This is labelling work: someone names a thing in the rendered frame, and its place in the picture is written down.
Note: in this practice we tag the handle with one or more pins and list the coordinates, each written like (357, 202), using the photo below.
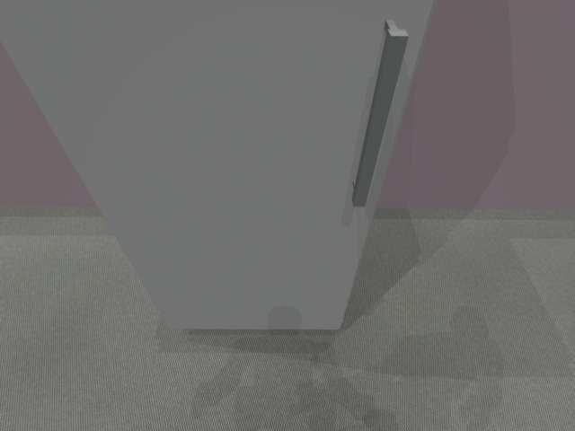
(390, 65)

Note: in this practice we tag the fridge door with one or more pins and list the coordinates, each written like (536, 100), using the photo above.
(220, 140)

